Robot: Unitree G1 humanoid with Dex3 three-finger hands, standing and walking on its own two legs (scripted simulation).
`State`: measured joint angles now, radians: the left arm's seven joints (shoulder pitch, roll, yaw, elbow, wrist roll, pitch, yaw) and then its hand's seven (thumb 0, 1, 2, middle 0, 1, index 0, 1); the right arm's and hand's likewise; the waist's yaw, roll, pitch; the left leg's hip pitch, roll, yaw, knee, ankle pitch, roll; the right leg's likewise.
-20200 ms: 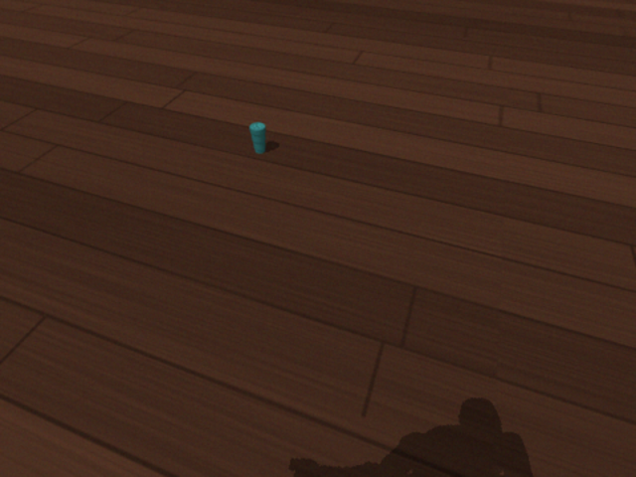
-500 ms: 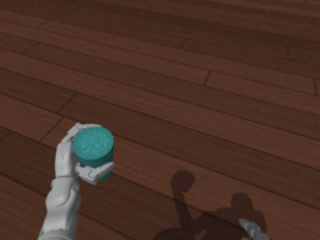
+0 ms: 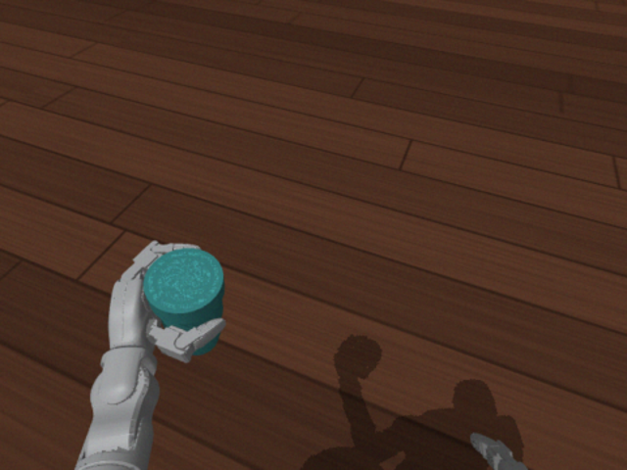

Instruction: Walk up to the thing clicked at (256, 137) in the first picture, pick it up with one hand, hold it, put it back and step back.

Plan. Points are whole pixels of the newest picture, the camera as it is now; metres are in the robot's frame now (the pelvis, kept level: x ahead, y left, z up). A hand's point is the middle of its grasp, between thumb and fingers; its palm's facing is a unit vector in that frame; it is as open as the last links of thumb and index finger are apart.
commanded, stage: hold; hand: left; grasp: from the side
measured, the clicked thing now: (192, 311) +0.33 +0.16 +0.03
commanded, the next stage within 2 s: crouch in 0.36 s
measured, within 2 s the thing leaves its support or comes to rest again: neither
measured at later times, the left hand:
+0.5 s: hand (186, 300) +0.33 +0.16 +0.06, palm faces +0.11 -0.99 +0.00, open 11.1 cm
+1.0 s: hand (199, 340) +0.34 +0.18 -0.08, palm faces +0.16 -0.99 +0.01, open 11.1 cm
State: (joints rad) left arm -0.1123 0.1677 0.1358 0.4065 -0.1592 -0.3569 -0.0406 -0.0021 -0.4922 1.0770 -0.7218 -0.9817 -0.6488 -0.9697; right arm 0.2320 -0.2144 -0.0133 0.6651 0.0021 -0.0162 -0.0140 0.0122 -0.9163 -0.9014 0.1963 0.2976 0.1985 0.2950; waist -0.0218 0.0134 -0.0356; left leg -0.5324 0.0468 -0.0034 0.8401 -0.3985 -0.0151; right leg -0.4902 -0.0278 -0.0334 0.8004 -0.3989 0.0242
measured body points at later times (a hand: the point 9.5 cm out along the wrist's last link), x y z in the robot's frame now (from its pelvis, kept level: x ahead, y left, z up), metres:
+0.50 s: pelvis +0.00 +0.00 +0.00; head +0.03 +0.00 +0.45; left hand +0.32 +0.22 +0.06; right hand +0.13 -0.24 -0.11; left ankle +0.02 +0.13 -0.70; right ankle +0.01 -0.14 -0.70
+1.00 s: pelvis -0.02 +0.00 -0.08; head +0.09 +0.02 +0.36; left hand +0.33 +0.23 -0.08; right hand +0.11 -0.26 -0.19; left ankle +0.02 +0.13 -0.70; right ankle +0.01 -0.14 -0.70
